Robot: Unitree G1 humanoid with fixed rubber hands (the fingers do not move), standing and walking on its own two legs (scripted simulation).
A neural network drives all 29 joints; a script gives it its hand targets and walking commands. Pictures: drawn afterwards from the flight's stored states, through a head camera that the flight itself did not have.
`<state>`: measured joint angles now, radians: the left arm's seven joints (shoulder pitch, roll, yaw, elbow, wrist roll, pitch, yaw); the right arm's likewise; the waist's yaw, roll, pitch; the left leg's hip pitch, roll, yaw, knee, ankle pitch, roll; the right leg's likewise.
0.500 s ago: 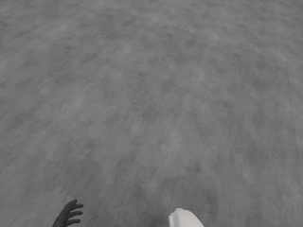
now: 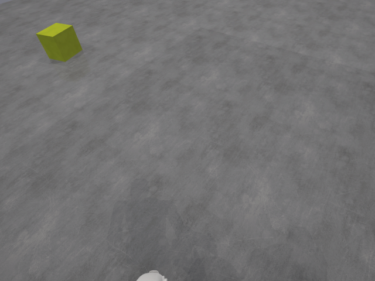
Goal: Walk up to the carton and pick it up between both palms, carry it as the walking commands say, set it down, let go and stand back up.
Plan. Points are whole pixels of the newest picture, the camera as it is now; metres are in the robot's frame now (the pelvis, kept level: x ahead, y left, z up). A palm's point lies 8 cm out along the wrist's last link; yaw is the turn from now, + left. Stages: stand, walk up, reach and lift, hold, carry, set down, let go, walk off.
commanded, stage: walk up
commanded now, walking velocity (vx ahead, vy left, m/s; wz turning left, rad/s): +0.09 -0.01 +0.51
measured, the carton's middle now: (60, 42) +2.57 +1.34 -0.64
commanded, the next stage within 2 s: none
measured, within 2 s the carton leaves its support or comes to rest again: neither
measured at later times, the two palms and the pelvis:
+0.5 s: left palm out of the picture +0.15 +0.38 -0.14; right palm (222, 216) +0.31 -0.09 -0.10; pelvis +0.18 +0.14 +0.01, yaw +22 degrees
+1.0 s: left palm (34, 195) +0.42 +0.47 -0.13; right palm (176, 131) +0.64 +0.03 -0.13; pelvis +0.50 +0.24 +0.00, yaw +26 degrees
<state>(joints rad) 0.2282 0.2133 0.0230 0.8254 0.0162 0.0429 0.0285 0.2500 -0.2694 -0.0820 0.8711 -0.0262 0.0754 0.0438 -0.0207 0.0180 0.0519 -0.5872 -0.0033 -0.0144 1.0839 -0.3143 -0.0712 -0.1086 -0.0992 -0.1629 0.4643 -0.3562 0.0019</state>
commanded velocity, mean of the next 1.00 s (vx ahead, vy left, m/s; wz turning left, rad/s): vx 0.49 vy -0.04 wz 0.37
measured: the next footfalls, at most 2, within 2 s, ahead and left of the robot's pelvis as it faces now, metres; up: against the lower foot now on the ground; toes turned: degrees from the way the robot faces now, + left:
left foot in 0.26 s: +0.09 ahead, +0.17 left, +0.00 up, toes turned +16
right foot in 0.76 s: +0.61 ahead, +0.16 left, +0.00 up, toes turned +12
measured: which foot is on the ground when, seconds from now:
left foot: up 0.00-0.24, down 0.26-0.78, up 0.80-1.00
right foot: down 0.00-0.28, up 0.30-0.74, down 0.76-1.00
